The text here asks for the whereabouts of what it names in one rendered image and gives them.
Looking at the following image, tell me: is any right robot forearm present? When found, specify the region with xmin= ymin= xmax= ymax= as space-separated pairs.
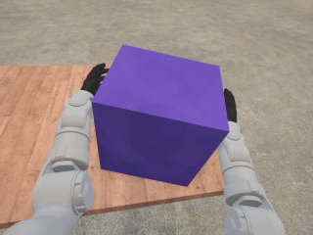
xmin=216 ymin=121 xmax=286 ymax=235

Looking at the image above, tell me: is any left robot upper arm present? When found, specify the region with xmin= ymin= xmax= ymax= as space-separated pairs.
xmin=2 ymin=169 xmax=94 ymax=235

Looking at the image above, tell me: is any table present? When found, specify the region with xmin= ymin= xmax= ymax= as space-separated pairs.
xmin=0 ymin=65 xmax=225 ymax=229

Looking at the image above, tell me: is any robot left hand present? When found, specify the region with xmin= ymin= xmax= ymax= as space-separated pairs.
xmin=80 ymin=63 xmax=109 ymax=96

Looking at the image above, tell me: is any left robot forearm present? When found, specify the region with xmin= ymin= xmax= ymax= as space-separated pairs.
xmin=31 ymin=90 xmax=94 ymax=213

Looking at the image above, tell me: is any right robot upper arm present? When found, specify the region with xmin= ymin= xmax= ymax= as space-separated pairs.
xmin=223 ymin=205 xmax=286 ymax=235

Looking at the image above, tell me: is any carton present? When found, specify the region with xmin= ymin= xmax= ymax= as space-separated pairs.
xmin=91 ymin=44 xmax=230 ymax=187

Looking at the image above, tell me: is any robot right hand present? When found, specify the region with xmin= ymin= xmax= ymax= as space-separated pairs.
xmin=223 ymin=88 xmax=237 ymax=123

